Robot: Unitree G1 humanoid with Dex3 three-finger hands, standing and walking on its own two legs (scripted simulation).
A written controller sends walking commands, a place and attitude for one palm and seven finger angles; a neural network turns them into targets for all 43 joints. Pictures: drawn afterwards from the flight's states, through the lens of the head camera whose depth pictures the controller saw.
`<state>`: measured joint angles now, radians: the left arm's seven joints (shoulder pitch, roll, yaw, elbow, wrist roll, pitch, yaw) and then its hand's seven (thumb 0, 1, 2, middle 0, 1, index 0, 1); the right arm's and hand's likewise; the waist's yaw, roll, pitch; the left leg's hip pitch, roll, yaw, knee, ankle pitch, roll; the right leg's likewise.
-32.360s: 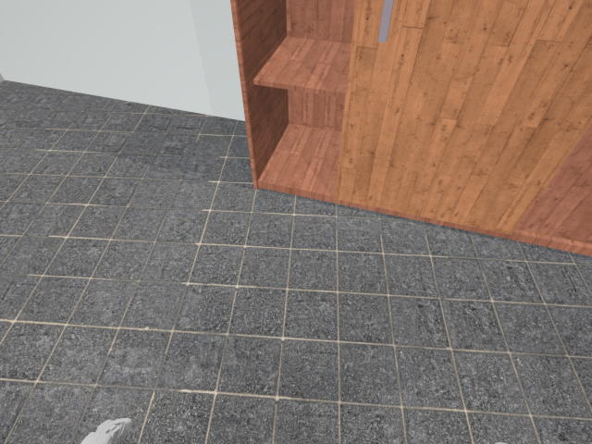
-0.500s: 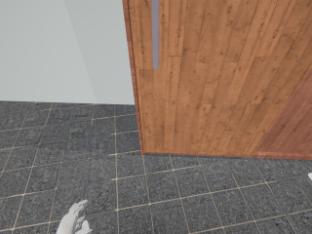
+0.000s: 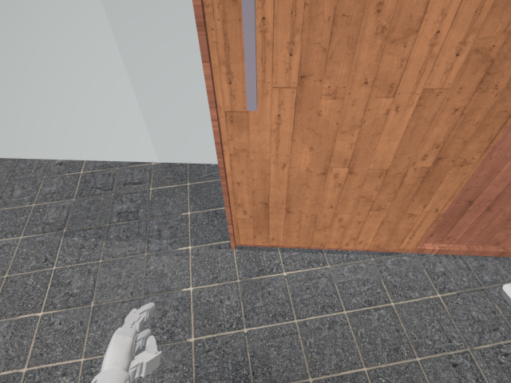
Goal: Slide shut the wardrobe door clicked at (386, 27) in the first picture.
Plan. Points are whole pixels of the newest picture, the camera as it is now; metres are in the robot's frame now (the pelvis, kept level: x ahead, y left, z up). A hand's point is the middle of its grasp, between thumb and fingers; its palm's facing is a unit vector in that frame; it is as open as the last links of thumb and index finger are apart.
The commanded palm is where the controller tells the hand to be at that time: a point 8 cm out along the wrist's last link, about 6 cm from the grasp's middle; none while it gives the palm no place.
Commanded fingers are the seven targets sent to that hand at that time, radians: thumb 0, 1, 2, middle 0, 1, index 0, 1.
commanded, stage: stop stepping back and stand still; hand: right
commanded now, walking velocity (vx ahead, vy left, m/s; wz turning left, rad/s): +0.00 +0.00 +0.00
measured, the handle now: (250, 34) +0.74 +0.05 +0.19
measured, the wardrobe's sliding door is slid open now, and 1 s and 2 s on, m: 0.00 0.00 0.00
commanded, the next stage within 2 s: let the arm hang, fingers relaxed in 0.06 s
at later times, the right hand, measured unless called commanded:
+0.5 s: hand out of the picture +0.03 -0.18 -0.17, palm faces -0.05 +0.99 -0.16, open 7.2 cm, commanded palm none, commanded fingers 0.00 -0.90 -0.90 0.20 0.30 0.20 0.30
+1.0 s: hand out of the picture +0.07 -0.28 -0.14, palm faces -0.01 +0.92 -0.38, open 7.4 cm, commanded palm none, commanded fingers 0.00 -0.90 -0.90 0.20 0.30 0.20 0.30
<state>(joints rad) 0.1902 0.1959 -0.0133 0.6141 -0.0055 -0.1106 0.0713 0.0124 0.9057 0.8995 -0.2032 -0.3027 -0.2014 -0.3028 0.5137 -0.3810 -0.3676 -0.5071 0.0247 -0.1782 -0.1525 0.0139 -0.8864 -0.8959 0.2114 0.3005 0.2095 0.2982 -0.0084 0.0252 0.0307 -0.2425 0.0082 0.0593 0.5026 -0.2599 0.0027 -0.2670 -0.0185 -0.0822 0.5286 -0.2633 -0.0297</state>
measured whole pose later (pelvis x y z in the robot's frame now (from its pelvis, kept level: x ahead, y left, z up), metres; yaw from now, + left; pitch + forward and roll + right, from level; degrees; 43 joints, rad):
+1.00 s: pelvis -0.02 -0.02 +0.01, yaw -1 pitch -1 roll +0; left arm 0.13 0.32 0.00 1.09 0.02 0.00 -0.01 0.01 0.91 0.90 -0.20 -0.30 -0.20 -0.30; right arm 0.10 -0.36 -0.02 1.11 -0.02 -0.01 0.01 0.00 -0.91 -0.90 0.20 0.30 0.20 0.30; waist 0.01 -0.04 0.03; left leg -0.19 0.04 0.06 0.37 -0.17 -0.02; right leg -0.21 0.02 -0.08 0.37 -0.16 -0.06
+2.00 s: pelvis +0.03 +0.00 +0.01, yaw -1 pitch -1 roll +0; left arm 0.08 0.34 -0.01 1.12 0.02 -0.01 0.00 0.00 0.91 0.90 -0.20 -0.30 -0.20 -0.30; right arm 0.07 -0.34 0.00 1.13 -0.01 -0.03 0.00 0.00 -0.90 -0.90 0.20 0.30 0.20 0.30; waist 0.01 0.00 0.04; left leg -0.07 0.02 0.07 0.28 -0.20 0.00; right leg -0.08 0.01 -0.07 0.27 -0.18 -0.02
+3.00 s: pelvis +0.02 +0.01 +0.02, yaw +0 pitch -1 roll +0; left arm 0.09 0.34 -0.01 1.14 0.02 -0.01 0.00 0.00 0.91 0.90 -0.20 -0.30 -0.20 -0.30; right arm 0.08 -0.34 0.00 1.14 -0.01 -0.02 0.01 0.00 -0.90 -0.90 0.20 0.30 0.20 0.30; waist 0.01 0.00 0.06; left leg -0.07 0.00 0.07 0.26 -0.17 0.01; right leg -0.09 0.00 -0.08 0.26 -0.16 -0.02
